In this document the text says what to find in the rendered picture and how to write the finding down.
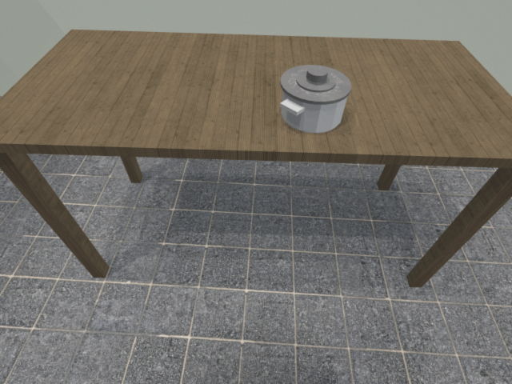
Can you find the knob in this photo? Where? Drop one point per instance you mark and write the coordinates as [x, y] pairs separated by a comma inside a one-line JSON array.
[[317, 73]]

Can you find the table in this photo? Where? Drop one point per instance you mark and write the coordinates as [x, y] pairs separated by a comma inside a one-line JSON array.
[[217, 96]]

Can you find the pot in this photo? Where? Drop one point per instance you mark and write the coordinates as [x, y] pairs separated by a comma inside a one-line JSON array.
[[311, 118]]

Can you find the lid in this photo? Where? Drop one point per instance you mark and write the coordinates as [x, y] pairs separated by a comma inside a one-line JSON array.
[[335, 88]]

